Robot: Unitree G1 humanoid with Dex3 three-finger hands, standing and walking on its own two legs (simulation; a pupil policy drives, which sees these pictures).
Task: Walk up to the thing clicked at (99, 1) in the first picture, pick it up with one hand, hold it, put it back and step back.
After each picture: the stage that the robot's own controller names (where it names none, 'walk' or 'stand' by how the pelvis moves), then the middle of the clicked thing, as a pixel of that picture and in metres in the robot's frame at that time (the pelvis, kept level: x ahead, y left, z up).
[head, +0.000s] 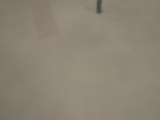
stand; (99, 4) +2.03 -0.14 -0.66
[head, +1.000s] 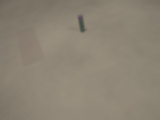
walk; (81, 23) +1.89 +0.24 -0.62
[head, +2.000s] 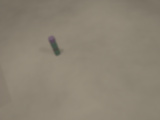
walk; (54, 46) +1.24 +0.52 -0.65
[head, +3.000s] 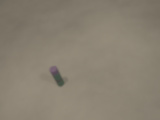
walk; (57, 76) +0.83 +0.42 -0.65
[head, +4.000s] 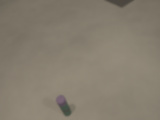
walk; (64, 106) +0.56 +0.31 -0.65
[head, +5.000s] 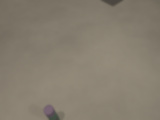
stand; (52, 115) +0.44 +0.32 -0.64
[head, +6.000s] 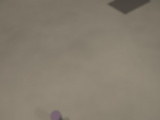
stand; out of the picture +0.43 +0.26 -0.66
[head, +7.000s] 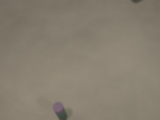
stand; (60, 112) +0.42 +0.23 -0.65
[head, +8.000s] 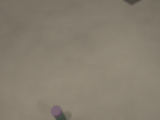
stand; (59, 116) +0.41 +0.27 -0.65
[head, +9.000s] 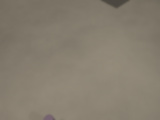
stand; out of the picture +0.38 +0.32 -0.64
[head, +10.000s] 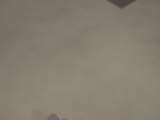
walk; out of the picture +0.37 +0.28 -0.66
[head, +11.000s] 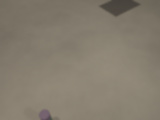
stand; out of the picture +0.45 +0.30 -0.65
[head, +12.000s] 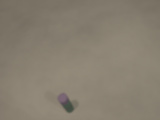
stand; (66, 103) +0.49 +0.27 -0.64
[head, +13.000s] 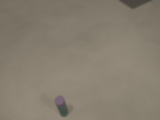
stand; (62, 107) +0.52 +0.23 -0.65
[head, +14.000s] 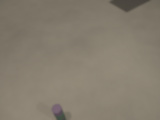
stand; (59, 115) +0.48 +0.26 -0.66
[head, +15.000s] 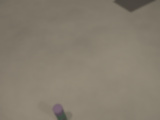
stand; (60, 114) +0.48 +0.25 -0.66
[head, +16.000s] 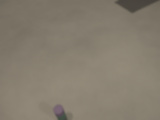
stand; (61, 115) +0.47 +0.25 -0.66
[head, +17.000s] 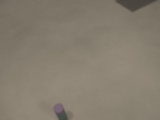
go down; (61, 114) +0.48 +0.25 -0.66
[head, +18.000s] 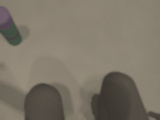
go down; (8, 29) +0.57 +0.26 -0.29
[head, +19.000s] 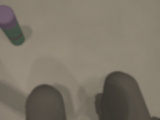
go down; (11, 29) +0.57 +0.25 -0.28
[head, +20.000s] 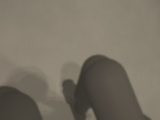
close in; out of the picture +0.55 +0.31 -0.18
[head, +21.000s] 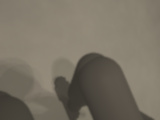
close; out of the picture +0.54 +0.33 -0.18
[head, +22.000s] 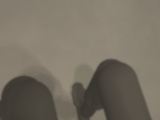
lift; out of the picture +0.46 +0.32 -0.16
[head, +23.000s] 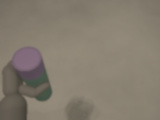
lift; (36, 79) +0.34 +0.18 +0.02
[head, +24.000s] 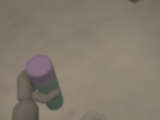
hold; (48, 87) +0.32 +0.16 +0.03
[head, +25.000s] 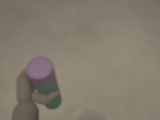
crouch; (47, 87) +0.32 +0.16 +0.02
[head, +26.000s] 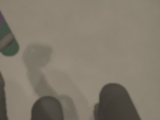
crouch; out of the picture +0.50 +0.23 -0.06
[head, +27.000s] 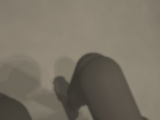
lower; out of the picture +0.51 +0.27 -0.19
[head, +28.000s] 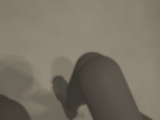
lower; out of the picture +0.52 +0.29 -0.19
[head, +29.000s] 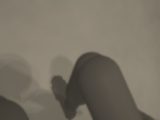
lower; out of the picture +0.52 +0.30 -0.19
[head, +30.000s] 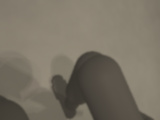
lower; out of the picture +0.52 +0.29 -0.19
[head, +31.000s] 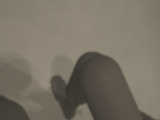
loosen; out of the picture +0.52 +0.29 -0.20
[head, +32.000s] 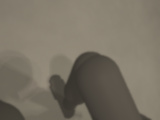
withdraw; out of the picture +0.52 +0.29 -0.20
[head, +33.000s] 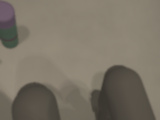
walk; (7, 29) +0.53 +0.24 -0.22
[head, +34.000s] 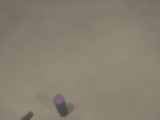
stand; (61, 106) +0.47 +0.19 -0.57
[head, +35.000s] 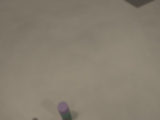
stand; (65, 113) +0.47 +0.20 -0.60
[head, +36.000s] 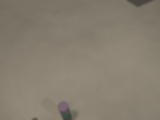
stand; (65, 113) +0.46 +0.19 -0.60
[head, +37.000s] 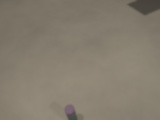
stand; (71, 116) +0.48 +0.19 -0.65
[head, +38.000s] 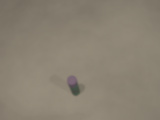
walk; (74, 86) +0.55 +0.15 -0.63
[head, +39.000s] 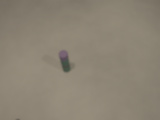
walk; (65, 62) +0.76 +0.20 -0.62
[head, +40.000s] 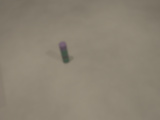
stand; (64, 53) +1.05 +0.28 -0.63
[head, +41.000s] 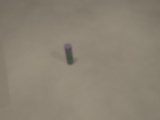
stand; (69, 54) +1.06 +0.22 -0.65
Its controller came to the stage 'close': yes
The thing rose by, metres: 0.67
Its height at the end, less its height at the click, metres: +0.00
